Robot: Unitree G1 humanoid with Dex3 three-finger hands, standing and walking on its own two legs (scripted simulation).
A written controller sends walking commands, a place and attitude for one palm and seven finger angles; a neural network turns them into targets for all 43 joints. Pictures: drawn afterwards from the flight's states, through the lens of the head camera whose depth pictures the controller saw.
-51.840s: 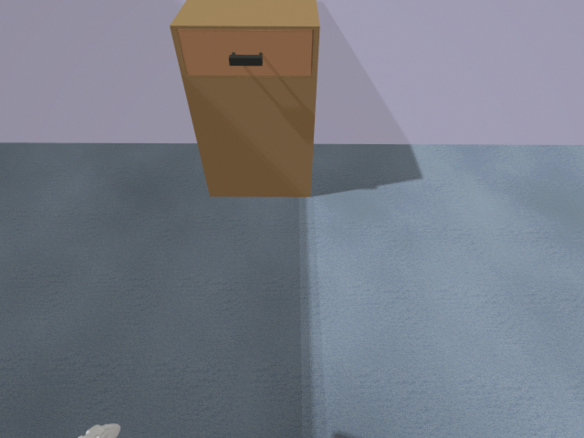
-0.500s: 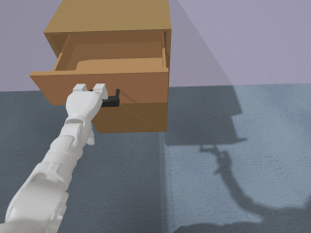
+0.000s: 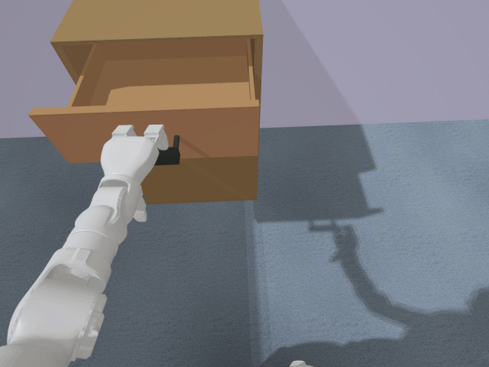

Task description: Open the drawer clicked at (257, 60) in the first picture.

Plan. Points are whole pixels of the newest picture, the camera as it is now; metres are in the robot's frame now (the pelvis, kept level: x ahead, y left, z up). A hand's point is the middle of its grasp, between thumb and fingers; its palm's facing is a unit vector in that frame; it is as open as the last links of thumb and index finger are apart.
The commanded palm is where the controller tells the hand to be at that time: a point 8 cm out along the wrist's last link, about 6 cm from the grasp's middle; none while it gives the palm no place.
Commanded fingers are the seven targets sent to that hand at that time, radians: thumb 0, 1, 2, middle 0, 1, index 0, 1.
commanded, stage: re-aim the fingers above the handle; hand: left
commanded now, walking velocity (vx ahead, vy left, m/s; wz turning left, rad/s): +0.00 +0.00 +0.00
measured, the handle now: (153, 148) +0.55 +0.20 -0.03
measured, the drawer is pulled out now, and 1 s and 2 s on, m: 0.24 0.24 0.23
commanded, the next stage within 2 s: lower the fingers behind the handle in 0.70 s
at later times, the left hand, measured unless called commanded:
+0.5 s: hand (133, 173) +0.44 +0.20 +0.02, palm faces +0.01 -0.02 -1.00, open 13.8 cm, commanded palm +0.42 +0.21 +0.08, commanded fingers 0.00 -0.50 0.30 -0.30 -1.20 -0.30 -1.20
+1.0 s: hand (126, 179) +0.44 +0.22 +0.01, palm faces -0.05 +0.00 -1.00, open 13.8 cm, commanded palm +0.42 +0.21 +0.07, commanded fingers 0.00 -0.50 0.30 -0.30 -1.20 -0.30 -1.20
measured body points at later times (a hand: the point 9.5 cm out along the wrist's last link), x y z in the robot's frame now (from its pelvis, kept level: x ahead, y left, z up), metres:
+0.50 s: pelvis +0.00 +0.00 +0.00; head +0.08 -0.01 +0.44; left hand +0.44 +0.20 +0.08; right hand +0.07 -0.27 -0.13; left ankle -0.03 +0.11 -0.71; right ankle +0.00 -0.13 -0.71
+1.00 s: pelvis +0.00 +0.00 +0.00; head +0.08 -0.01 +0.44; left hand +0.44 +0.22 +0.06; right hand +0.04 -0.27 -0.14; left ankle -0.03 +0.11 -0.71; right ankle +0.00 -0.13 -0.71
